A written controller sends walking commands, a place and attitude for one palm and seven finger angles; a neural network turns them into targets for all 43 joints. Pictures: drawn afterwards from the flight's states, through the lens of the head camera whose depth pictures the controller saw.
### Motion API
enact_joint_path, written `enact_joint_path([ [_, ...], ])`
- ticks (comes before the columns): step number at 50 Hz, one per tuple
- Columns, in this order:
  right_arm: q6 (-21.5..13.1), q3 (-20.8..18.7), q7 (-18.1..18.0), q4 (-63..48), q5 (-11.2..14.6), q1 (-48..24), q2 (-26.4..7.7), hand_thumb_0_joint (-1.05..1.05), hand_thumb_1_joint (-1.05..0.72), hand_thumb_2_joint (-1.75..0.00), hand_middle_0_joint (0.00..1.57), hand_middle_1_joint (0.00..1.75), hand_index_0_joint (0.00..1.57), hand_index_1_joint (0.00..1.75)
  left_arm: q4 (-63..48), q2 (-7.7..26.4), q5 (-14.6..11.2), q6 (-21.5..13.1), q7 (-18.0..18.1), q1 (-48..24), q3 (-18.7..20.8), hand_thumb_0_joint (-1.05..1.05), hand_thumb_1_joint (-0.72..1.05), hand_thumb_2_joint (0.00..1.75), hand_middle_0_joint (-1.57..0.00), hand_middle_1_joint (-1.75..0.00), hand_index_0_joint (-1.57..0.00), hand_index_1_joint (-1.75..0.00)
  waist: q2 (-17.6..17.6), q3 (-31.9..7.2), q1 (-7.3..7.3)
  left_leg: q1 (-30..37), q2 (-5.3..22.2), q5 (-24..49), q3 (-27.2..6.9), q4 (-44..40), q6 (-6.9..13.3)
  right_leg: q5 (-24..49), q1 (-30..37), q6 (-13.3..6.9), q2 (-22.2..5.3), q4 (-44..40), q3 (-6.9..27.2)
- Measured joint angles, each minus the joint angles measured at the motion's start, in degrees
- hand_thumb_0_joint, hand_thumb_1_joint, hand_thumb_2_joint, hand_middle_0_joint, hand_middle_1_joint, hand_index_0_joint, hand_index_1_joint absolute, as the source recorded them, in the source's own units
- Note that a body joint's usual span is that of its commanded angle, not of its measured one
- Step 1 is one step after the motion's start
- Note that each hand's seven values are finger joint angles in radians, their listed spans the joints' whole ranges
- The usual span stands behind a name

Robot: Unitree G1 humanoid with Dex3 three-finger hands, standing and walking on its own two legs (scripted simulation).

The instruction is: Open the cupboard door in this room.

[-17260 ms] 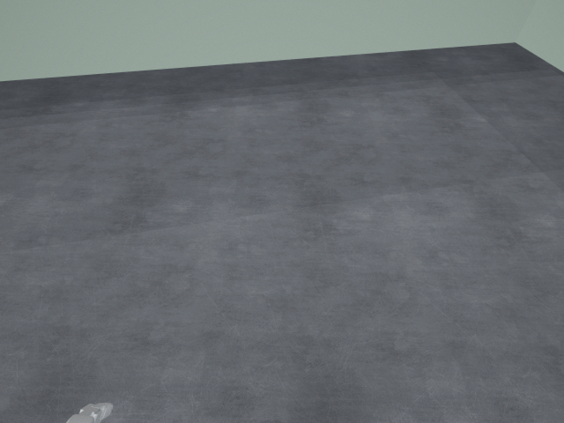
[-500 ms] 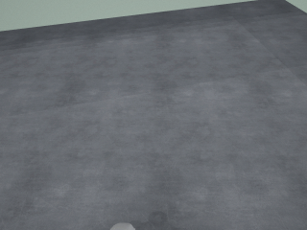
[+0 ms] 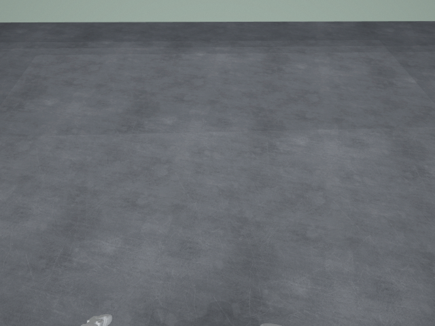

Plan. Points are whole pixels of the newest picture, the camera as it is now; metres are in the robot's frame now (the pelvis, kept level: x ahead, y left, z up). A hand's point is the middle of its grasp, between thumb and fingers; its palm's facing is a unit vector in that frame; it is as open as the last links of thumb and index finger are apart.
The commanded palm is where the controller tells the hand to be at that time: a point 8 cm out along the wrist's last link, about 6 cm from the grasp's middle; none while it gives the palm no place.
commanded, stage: turn or walk to find it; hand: left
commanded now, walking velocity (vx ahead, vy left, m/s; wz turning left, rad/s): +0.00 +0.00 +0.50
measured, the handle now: out of the picture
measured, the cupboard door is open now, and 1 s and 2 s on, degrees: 0 0 0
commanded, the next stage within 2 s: none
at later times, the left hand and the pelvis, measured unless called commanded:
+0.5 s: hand out of the picture -0.03 +0.17 -0.16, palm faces +0.30 -0.92 -0.26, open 7.3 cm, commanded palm none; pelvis -0.02 -0.03 +0.00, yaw +16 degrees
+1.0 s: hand out of the picture -0.02 +0.21 -0.15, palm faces +0.50 -0.83 -0.26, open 7.4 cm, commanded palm none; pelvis -0.02 -0.03 -0.01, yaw +30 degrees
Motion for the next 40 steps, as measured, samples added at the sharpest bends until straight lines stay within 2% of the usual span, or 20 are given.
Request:
enact_joint_path([
  [2,0.3,-0.3,0.0,0.1,-0.1,0.4,-0.4,0.01,-0.9,-0.9,0.2,0.29,0.2,0.3,-0.6,-0.6,-0.1,-0.3,0.0,-0.7,-0.3,0.0,0.91,0.9,-0.19,-0.3,-0.2,-0.3,0.7,0.0,-0.61,-1.1,-0.2,0.0,-1.0,0.9,-0.6,0.2,2.2,-0.5,0.7,-5.2,-0.1],
  [4,0.6,-0.6,0.1,0.2,0.0,1.0,-0.8,0.01,-0.9,-0.9,0.2,0.29,0.2,0.3,-1.3,-1.2,-0.3,-1.0,-0.1,-1.1,-0.6,0.0,0.91,0.9,-0.19,-0.3,-0.2,-0.3,1.4,-0.2,-1.0,-2.6,-0.6,-0.3,-2.1,2.5,-1.4,3.8,5.4,-0.9,1.5,-13.0,-0.6],
  [5,0.8,-0.8,0.1,0.2,0.1,1.5,-1.0,0.01,-0.9,-0.9,0.2,0.29,0.2,0.3,-1.7,-1.4,-0.3,-1.5,-0.1,-0.9,-0.8,0.0,0.91,0.9,-0.2,-0.3,-0.2,-0.3,1.4,-0.5,-0.98,-3.7,-0.9,-0.8,-2.6,3.9,-1.9,6.6,7.4,-1.7,1.6,-17.8,-0.9],
  [6,0.9,-1.1,0.2,0.4,0.4,1.6,-1.6,0.01,-0.9,-0.9,0.2,0.29,0.2,0.3,-1.8,-2.1,0.0,-2.0,0.1,-1.0,-0.9,0.0,0.91,0.9,-0.2,-0.3,-0.2,-0.3,2.5,-0.3,-0.98,-4.8,-0.6,-2.2,-3.2,6.4,-2.0,7.8,7.9,-3.9,2.1,-18.7,-1.7],
  [8,1.8,-1.8,0.2,0.7,0.3,2.0,-2.4,0.01,-0.9,-0.9,0.2,0.29,0.2,0.3,-2.3,-3.1,0.2,-2.5,0.1,-0.3,-1.3,0.0,0.91,0.9,-0.2,-0.3,-0.2,-0.3,3.4,-0.2,-1.15,-8.4,-1.0,-10.5,-3.1,16.4,-2.4,7.3,8.0,-6.2,1.8,-18.1,-3.3],
  [10,2.6,-2.3,0.5,1.1,0.1,2.2,-3.1,0.01,-0.91,-0.9,0.2,0.29,0.2,0.3,-2.5,-3.9,0.3,-2.5,0.2,0.8,-1.4,0.0,0.91,0.9,-0.2,-0.3,-0.2,-0.3,3.4,-0.2,-0.93,-11.9,-1.0,-12.8,-1.8,28.3,-2.8,7.3,8.9,-6.8,1.0,-19.1,-4.4],
  [12,2.8,-2.6,0.8,1.2,0.0,2.3,-3.8,0.01,-0.91,-0.9,0.2,0.29,0.2,0.3,-2.2,-4.4,0.3,-2.4,0.3,1.8,-1.5,0.0,0.91,0.9,-0.2,-0.3,-0.2,-0.3,3.4,-0.1,-1.06,-14.2,0.2,-11.0,-0.8,36.5,-3.5,7.9,9.9,-6.9,0.5,-20.6,-5.5],
  [15,2.9,-2.8,1.0,1.3,0.0,2.4,-4.3,0.01,-0.91,-0.9,0.19,0.29,0.2,0.29,-1.6,-4.6,0.4,-2.5,0.3,3.0,-1.5,0.0,0.9,0.9,-0.2,-0.3,-0.21,-0.3,3.0,0.2,-1.16,-15.0,2.3,-9.0,0.0,41.0,-4.8,8.4,10.9,-6.9,-0.5,-21.8,-7.5],
  [20,3.3,-2.4,1.0,1.8,0.2,1.4,-4.4,0.01,-0.91,-0.9,0.19,0.29,0.19,0.29,-0.8,-4.1,0.7,-2.8,0.2,4.7,-1.3,0.0,0.91,0.9,-0.2,-0.3,-0.21,-0.3,1.7,0.9,-0.18,-12.2,4.6,-11.1,1.2,35.6,-5.9,8.0,11.1,-6.6,-2.4,-21.8,-10.4],
  [26,2.7,-1.3,1.0,1.1,0.7,-2.5,-4.0,0.01,-0.91,-0.9,0.19,0.29,0.19,0.29,0.2,-2.0,1.1,-2.4,-0.1,6.4,-0.7,0.0,0.91,0.9,-0.2,-0.3,-0.21,-0.3,0.0,2.0,1.9,-6.3,4.9,-13.5,4.7,21.0,-5.2,6.8,9.9,-5.3,-4.6,-19.2,-13.5],
  [28,2.0,-0.9,1.0,0.2,0.8,-3.7,-3.8,0.01,-0.91,-0.9,0.19,0.29,0.19,0.29,0.7,-0.9,1.0,-2.1,-0.1,6.9,-0.4,0.0,0.9,0.9,-0.2,-0.3,-0.21,-0.3,-0.6,2.1,2.26,-3.4,4.5,-10.6,6.1,13.8,-4.7,5.8,9.2,-4.5,-5.4,-17.2,-14.6],
  [29,1.6,-0.8,1.1,-0.4,0.8,-4.2,-3.8,0.01,-0.91,-0.9,0.19,0.29,0.19,0.29,0.9,-0.3,0.8,-1.9,-0.1,7.4,-0.2,0.0,0.9,0.9,-0.2,-0.3,-0.21,-0.3,-0.7,1.8,2.35,-1.5,4.4,-6.8,6.8,9.0,-4.2,4.9,8.6,-3.9,-5.8,-15.5,-15.2],
  [30,1.0,-0.8,1.1,-0.8,0.6,-4.7,-3.6,0.01,-0.91,-0.9,0.19,0.29,0.19,0.29,1.1,0.4,0.6,-1.5,-0.2,7.7,0.1,0.0,0.9,0.9,-0.2,-0.3,-0.21,-0.3,-1.3,1.7,2.47,-0.8,3.9,-6.2,7.0,7.1,-2.7,3.9,7.4,-3.3,-6.6,-12.7,-14.8],
  [31,0.5,-0.7,1.1,-1.2,0.6,-5.4,-3.1,0.01,-0.91,-0.9,0.19,0.29,0.19,0.29,1.4,1.2,0.5,-0.9,-0.1,7.5,0.4,0.0,0.9,0.9,-0.2,-0.3,-0.21,-0.3,-2.4,2.0,2.83,-1.2,3.3,-6.7,7.1,8.0,-1.6,-0.1,5.7,-2.5,-6.8,-8.6,-12.7],
  [33,-0.3,-0.3,0.8,-1.9,0.5,-5.8,-2.5,0.01,-0.91,-0.9,0.19,0.29,0.19,0.29,2.1,2.1,0.4,0.5,0.2,6.9,0.6,0.0,0.91,0.9,-0.2,-0.3,-0.2,-0.3,-2.7,2.0,3.04,-1.3,3.1,-7.5,6.4,8.7,-0.6,-5.8,2.0,-1.3,-5.1,0.8,-7.9],
  [36,-0.6,0.1,0.2,-2.4,0.4,-5.5,-2.0,0.0,-0.91,-0.9,0.2,0.29,0.2,0.3,2.2,2.6,0.2,1.0,0.0,5.3,0.8,0.0,0.91,0.9,-0.2,-0.3,-0.2,-0.3,-2.0,1.7,2.76,-0.1,3.0,-5.9,4.4,6.0,-0.4,-3.9,-2.0,-0.3,-3.1,9.9,-4.0],
  [40,-0.4,0.4,0.2,-2.4,0.4,-4.6,-1.7,0.0,-0.9,-0.9,0.2,0.29,0.2,0.3,0.4,2.5,0.1,0.3,-0.4,3.2,0.6,0.0,0.91,0.9,-0.19,-0.3,-0.2,-0.3,-1.5,1.3,2.6,1.4,2.3,-3.4,2.3,2.4,-0.2,0.4,-4.3,0.6,-2.4,11.1,-1.4],
])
